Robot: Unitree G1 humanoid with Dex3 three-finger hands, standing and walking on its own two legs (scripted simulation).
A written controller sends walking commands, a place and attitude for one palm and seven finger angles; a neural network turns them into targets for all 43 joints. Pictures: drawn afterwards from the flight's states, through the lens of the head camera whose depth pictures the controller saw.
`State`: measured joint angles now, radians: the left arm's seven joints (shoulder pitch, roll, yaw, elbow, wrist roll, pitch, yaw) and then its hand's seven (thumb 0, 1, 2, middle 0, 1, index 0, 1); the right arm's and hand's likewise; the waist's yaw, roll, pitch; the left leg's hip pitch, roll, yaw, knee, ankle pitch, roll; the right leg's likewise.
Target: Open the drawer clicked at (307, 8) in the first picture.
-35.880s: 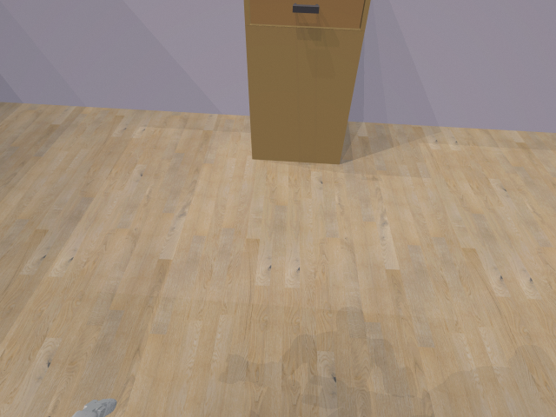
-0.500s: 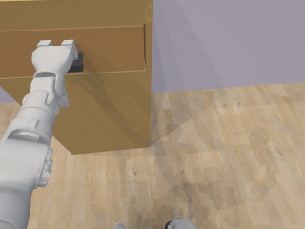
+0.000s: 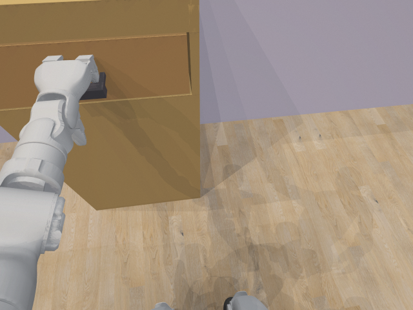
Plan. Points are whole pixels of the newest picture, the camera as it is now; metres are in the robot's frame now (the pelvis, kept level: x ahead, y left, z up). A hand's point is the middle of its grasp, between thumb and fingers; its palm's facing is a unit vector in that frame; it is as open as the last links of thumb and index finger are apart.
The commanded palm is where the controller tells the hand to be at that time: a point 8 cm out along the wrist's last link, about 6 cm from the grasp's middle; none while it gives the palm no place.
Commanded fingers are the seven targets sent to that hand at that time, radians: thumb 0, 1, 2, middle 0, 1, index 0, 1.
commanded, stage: lift the hand off the handle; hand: left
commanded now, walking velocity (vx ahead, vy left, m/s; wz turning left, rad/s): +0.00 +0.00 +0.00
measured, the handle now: (80, 85) +0.57 +0.22 +0.07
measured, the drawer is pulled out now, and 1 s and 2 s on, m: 0.00 0.00 0.00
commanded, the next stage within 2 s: draw the hand back to the body in 0.98 s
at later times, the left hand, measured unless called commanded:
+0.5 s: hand (56, 65) +0.53 +0.22 +0.16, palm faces +0.01 -0.01 -1.00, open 13.3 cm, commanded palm +0.51 +0.22 +0.23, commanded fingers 0.00 -0.50 0.30 -0.30 -1.20 -0.30 -1.20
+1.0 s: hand (36, 34) +0.52 +0.22 +0.22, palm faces -0.02 +0.01 -1.00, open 13.6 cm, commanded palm +0.51 +0.22 +0.28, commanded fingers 0.00 -0.50 0.30 -0.30 -1.20 -0.30 -1.20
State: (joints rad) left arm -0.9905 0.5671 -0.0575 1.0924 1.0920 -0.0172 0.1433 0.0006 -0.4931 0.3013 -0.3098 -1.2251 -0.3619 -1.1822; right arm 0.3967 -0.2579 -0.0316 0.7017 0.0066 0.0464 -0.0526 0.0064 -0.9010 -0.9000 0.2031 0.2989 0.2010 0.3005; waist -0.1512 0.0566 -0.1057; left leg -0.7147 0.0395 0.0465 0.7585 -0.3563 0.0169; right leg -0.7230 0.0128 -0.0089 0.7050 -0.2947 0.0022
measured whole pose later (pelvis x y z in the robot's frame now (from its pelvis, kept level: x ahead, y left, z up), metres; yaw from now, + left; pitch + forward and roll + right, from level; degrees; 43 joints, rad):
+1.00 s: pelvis +0.03 -0.01 +0.02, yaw +1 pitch +11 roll -1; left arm -1.09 0.60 -0.12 0.94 1.00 -0.01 -0.13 0.00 -0.49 0.30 -0.34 -1.21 -0.36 -1.22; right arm 0.32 -0.28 -0.02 0.71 0.04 0.10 -0.05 0.01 -0.90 -0.90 0.20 0.30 0.20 0.30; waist -0.08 0.06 -0.09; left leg -0.42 0.02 0.04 0.54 -0.30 0.01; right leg -0.43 0.00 -0.02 0.51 -0.26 0.00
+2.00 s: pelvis +0.03 -0.01 +0.04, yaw +2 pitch -4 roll -1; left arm -0.06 0.35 0.29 -0.24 -0.07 -0.07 0.05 -0.01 -0.23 0.42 -0.30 -1.03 -0.30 -1.02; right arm 0.16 -0.18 0.08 0.61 0.00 -0.04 -0.06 0.01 -0.90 -0.90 0.20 0.30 0.20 0.30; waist 0.04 0.04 0.02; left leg -0.08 0.04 0.03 0.41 -0.27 -0.01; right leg -0.08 0.02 -0.03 0.37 -0.23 -0.02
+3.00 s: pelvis +0.00 +0.00 +0.03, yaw +2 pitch +0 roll -1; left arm 0.48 0.37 0.42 -0.64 -0.03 -0.18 0.12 0.01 0.88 0.90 -0.21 -0.31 -0.21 -0.30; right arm 0.20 -0.23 0.00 0.57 -0.02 -0.07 -0.07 0.01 -0.90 -0.90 0.20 0.30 0.20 0.30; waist -0.01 0.02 0.03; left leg -0.26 0.03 0.02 0.53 -0.28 0.00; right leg -0.24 0.01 -0.04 0.45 -0.21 0.00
